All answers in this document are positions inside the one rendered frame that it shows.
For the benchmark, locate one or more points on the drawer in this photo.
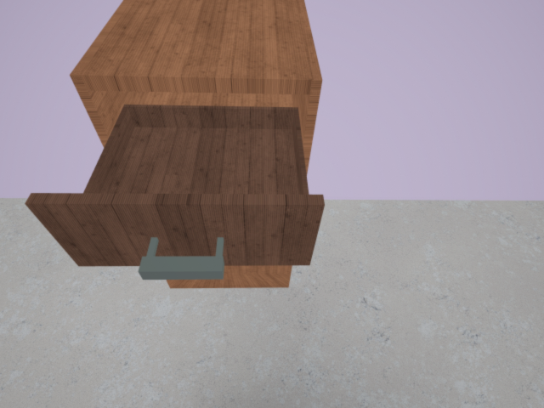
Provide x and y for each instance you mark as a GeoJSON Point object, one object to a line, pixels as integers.
{"type": "Point", "coordinates": [188, 174]}

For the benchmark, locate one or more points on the cabinet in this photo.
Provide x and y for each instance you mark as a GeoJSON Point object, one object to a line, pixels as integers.
{"type": "Point", "coordinates": [205, 52]}

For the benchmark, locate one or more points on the handle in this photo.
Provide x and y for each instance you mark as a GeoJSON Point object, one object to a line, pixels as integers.
{"type": "Point", "coordinates": [182, 267]}

